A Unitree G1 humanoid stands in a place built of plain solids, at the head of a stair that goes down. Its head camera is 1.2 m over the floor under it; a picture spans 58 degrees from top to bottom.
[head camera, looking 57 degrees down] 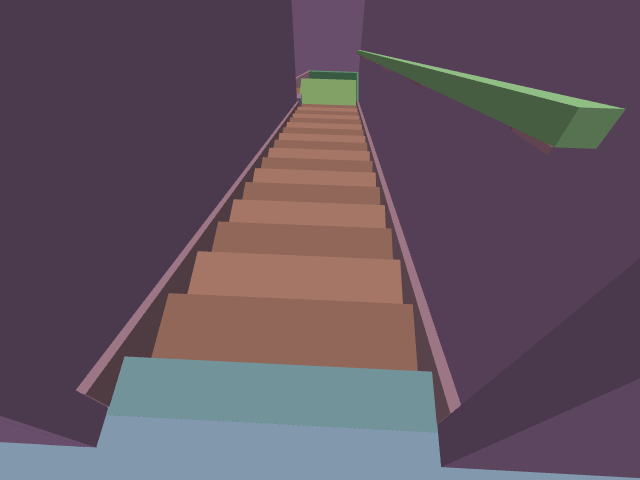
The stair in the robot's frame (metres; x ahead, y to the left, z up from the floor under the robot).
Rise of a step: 0.19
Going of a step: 0.29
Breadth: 0.86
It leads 3 degrees to the right of straight ahead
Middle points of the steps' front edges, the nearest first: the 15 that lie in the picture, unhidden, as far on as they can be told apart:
0.37 0.12 0.00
0.66 0.11 -0.19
0.94 0.09 -0.37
1.23 0.08 -0.56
1.52 0.06 -0.74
1.81 0.05 -0.93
2.09 0.03 -1.11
2.38 0.02 -1.30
2.67 0.01 -1.49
2.96 -0.01 -1.67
3.24 -0.02 -1.86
3.53 -0.04 -2.04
3.82 -0.05 -2.23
4.11 -0.07 -2.41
4.39 -0.08 -2.60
